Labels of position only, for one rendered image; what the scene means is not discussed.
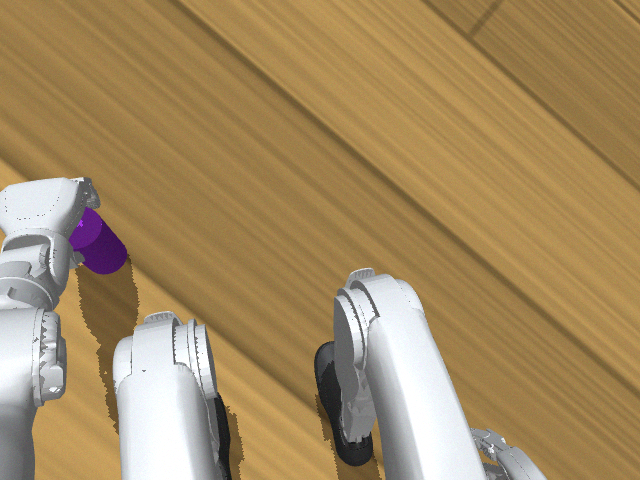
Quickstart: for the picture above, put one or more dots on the can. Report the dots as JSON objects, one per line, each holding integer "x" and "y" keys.
{"x": 104, "y": 253}

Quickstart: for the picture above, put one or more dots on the left robot arm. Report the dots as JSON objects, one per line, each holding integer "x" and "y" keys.
{"x": 34, "y": 270}

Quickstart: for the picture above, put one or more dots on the left robot hand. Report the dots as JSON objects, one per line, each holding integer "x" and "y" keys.
{"x": 55, "y": 204}

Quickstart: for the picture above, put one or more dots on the right robot foot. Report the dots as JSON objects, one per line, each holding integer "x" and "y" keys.
{"x": 353, "y": 454}

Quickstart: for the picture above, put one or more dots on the left robot foot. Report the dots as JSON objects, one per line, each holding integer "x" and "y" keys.
{"x": 224, "y": 437}

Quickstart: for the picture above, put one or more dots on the right robot hand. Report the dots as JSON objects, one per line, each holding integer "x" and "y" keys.
{"x": 513, "y": 463}

